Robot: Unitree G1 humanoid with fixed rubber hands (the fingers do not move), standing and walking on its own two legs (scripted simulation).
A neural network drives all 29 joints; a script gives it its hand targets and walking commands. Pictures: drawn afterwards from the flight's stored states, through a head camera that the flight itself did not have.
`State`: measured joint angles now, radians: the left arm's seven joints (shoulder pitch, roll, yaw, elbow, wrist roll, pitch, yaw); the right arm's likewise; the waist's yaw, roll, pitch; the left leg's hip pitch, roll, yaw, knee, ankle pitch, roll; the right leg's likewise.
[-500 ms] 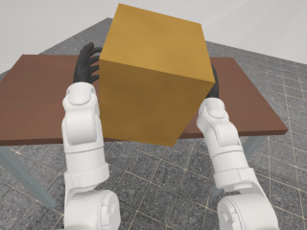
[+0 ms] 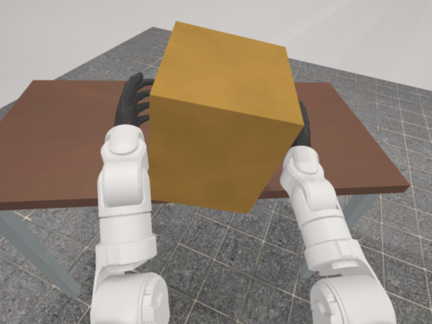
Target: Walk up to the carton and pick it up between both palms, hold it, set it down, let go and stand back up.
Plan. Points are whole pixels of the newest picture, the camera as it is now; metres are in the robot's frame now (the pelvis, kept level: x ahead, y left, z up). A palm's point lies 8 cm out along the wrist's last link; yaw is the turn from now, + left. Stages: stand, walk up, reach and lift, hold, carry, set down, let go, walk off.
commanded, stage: set down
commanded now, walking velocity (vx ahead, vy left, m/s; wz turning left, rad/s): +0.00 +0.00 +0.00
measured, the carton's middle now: (214, 125) +0.42 -0.01 +0.17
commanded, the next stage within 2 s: none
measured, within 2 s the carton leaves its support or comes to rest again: neither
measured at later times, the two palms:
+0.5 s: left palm (138, 129) +0.40 +0.13 +0.18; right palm (292, 142) +0.39 -0.16 +0.15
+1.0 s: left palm (145, 131) +0.43 +0.12 +0.15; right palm (291, 140) +0.41 -0.16 +0.14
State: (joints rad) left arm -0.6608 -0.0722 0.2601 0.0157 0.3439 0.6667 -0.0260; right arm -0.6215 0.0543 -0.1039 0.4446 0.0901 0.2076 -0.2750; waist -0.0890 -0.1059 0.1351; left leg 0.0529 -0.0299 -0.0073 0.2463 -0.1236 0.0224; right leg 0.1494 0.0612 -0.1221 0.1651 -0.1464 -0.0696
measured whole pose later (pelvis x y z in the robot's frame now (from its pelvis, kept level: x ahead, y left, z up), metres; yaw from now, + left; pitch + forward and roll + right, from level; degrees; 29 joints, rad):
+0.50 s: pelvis +0.01 +0.01 +0.00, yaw +1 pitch -5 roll +0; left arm -0.71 -0.09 0.31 0.35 0.34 0.45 0.01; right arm -0.71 0.06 -0.28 0.70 -0.06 0.08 -0.19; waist -0.09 -0.07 0.05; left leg -0.03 -0.04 -0.01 0.23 -0.11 0.03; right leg 0.07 0.05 -0.13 0.15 -0.14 -0.06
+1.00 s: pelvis +0.02 +0.01 +0.00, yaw +0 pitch -1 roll +0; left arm -0.76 -0.08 0.39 0.59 0.33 0.30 0.02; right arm -0.77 0.06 -0.36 0.85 -0.14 0.02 -0.18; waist -0.08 -0.05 -0.02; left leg -0.08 -0.04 -0.01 0.21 -0.11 0.03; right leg 0.01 0.05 -0.12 0.13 -0.13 -0.06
